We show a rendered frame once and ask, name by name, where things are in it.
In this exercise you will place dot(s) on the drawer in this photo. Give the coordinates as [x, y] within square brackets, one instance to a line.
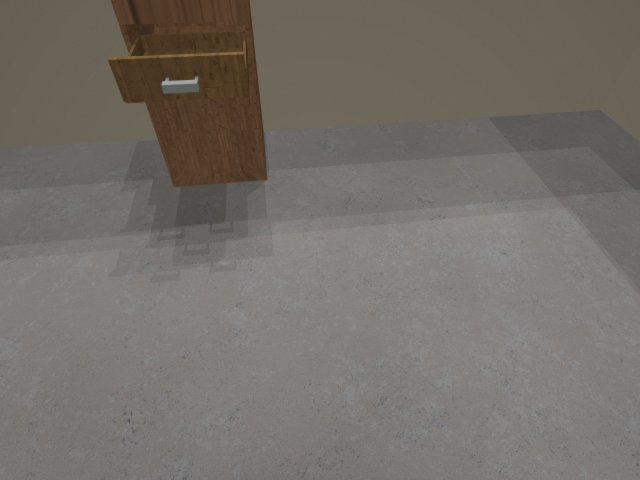
[219, 59]

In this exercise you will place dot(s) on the cabinet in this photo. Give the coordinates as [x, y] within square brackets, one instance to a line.
[204, 141]

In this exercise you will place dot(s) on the handle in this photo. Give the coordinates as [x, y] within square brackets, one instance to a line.
[180, 86]

